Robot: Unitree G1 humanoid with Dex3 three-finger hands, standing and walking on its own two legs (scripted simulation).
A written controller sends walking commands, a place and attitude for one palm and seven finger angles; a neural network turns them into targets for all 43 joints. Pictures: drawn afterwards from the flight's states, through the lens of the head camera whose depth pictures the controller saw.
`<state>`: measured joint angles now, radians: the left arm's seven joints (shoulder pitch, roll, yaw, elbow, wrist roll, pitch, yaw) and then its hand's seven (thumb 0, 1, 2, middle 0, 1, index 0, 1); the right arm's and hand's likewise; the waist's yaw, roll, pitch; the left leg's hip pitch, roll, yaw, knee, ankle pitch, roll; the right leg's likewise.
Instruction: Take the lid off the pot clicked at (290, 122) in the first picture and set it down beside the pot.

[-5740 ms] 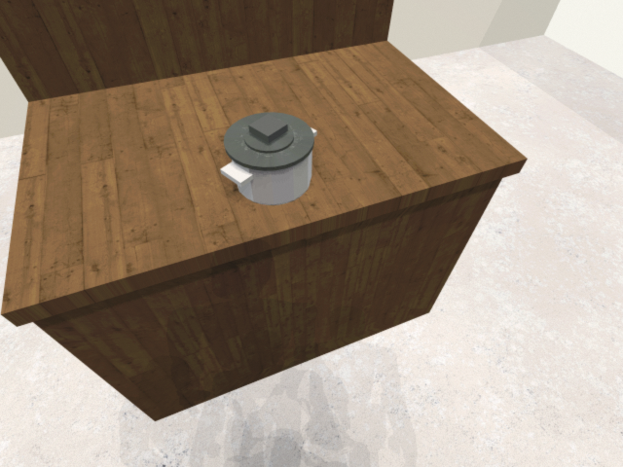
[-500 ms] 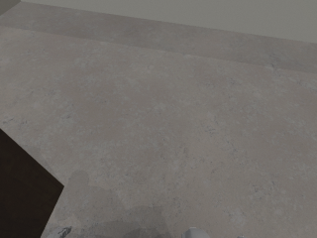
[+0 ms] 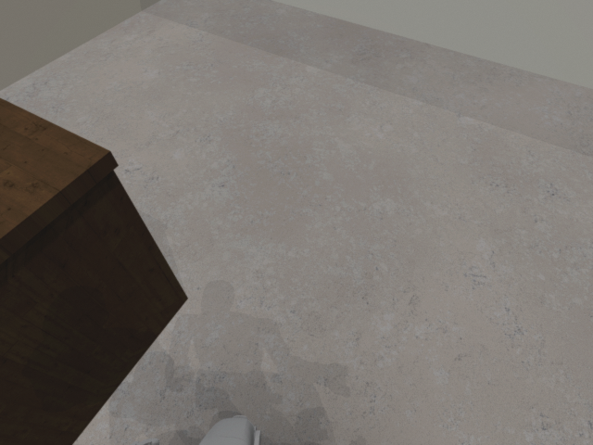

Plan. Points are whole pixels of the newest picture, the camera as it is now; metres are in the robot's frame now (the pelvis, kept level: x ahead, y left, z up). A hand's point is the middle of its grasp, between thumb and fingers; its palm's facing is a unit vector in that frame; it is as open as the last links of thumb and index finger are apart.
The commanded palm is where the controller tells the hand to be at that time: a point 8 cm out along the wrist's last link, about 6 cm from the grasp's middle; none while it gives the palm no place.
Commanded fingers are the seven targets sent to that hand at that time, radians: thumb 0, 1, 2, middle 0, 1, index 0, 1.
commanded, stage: turn to face it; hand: left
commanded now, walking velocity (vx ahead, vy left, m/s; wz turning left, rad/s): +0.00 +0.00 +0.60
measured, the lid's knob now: out of the picture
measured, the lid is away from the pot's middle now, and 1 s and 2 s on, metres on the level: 0.00 0.00 0.00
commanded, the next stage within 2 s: take the last steps up to it in 1.70 s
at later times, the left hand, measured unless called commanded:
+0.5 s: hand out of the picture +0.06 +0.29 -0.15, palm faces +0.31 -0.91 -0.27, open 7.4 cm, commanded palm none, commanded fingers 0.00 0.90 0.90 -0.20 -0.30 -0.20 -0.30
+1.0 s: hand out of the picture -0.02 +0.19 -0.14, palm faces +0.58 -0.76 -0.28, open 7.4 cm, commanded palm none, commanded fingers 0.00 0.90 0.90 -0.20 -0.30 -0.20 -0.30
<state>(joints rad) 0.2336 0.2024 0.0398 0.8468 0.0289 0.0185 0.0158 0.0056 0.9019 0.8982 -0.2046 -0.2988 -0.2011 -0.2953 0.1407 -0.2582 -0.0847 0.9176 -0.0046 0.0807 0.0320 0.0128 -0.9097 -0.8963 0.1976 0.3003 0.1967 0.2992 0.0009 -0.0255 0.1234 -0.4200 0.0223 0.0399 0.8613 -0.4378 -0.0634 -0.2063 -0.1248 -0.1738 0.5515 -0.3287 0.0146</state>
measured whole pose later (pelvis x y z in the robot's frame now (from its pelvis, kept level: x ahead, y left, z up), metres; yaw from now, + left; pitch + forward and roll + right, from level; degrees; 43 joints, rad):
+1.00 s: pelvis +0.04 -0.01 +0.01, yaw +36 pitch +0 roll +3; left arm 0.24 0.18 0.03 0.85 0.02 0.01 0.02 0.01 0.90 0.90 -0.20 -0.30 -0.20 -0.30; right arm 0.18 -0.28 -0.09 0.93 -0.01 0.09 0.03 0.01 -0.91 -0.90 0.20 0.30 0.20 0.30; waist -0.02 0.01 0.10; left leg -0.50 0.02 -0.03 1.08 -0.42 -0.07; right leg -0.18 -0.08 -0.13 0.50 -0.32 -0.03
